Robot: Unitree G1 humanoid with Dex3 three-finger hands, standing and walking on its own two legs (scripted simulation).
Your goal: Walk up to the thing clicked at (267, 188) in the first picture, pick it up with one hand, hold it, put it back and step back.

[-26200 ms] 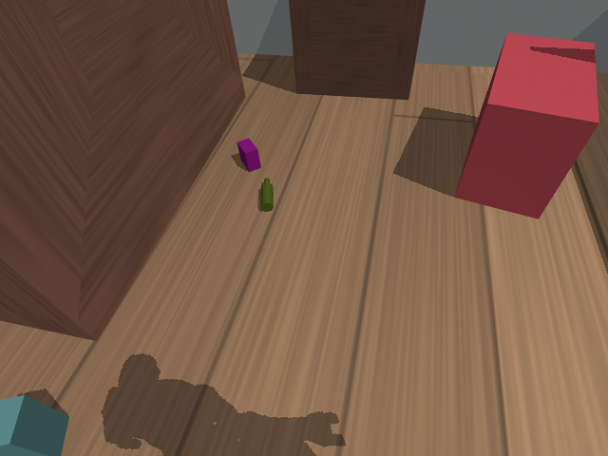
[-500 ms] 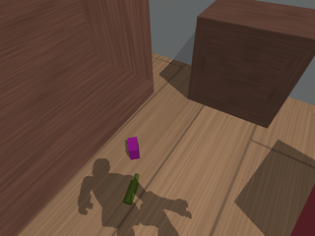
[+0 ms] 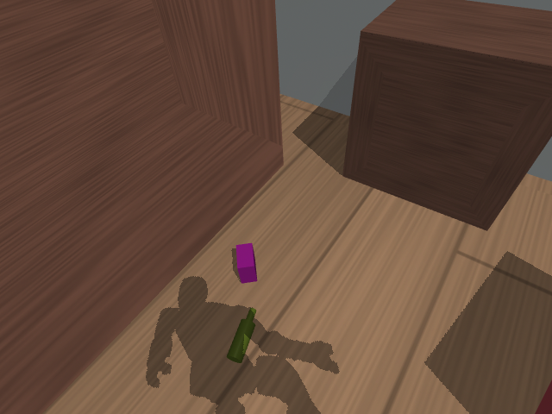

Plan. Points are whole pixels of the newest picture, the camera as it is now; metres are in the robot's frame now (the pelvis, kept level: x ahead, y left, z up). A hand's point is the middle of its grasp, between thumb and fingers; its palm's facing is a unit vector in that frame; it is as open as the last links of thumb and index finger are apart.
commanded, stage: walk up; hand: left
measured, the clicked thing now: (244, 333) +0.52 +0.21 -0.75
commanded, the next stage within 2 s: stand in 0.44 s
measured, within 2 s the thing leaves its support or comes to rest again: neither
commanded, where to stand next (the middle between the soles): +0.08 -0.01 m, yaw +0 degrees
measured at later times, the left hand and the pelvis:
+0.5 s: hand out of the picture +0.09 +0.25 -0.16, palm faces -0.01 -0.95 -0.32, open 7.4 cm; pelvis +0.01 +0.00 +0.00, yaw +0 degrees
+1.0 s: hand out of the picture +0.09 +0.25 -0.16, palm faces -0.02 -0.94 -0.34, open 7.4 cm; pelvis +0.02 +0.00 +0.00, yaw +0 degrees
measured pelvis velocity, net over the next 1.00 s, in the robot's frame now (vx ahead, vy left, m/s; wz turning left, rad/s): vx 0.02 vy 0.00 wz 0.00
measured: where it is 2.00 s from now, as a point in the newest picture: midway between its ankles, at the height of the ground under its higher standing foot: outside the picture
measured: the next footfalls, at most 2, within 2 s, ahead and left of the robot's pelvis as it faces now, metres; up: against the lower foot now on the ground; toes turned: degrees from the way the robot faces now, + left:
none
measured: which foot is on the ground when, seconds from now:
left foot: down 0.00-1.00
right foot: down 0.00-1.00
